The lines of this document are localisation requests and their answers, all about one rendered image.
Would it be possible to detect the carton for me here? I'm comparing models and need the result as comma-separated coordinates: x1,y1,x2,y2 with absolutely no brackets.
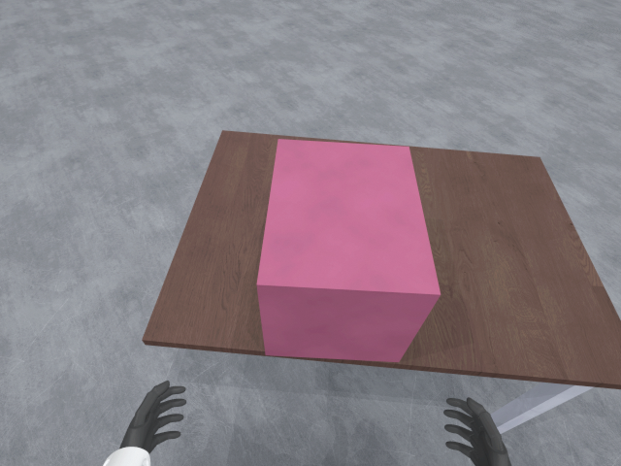
257,139,441,362

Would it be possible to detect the left robot forearm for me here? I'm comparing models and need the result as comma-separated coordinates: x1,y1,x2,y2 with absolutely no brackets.
103,447,150,466

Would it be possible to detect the table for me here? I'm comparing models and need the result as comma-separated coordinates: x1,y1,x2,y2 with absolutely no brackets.
142,130,621,434

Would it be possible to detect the left robot hand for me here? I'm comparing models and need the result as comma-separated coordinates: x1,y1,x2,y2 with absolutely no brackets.
120,381,186,453

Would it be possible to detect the right robot hand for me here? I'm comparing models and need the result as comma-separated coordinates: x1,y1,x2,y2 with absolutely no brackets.
443,397,511,466

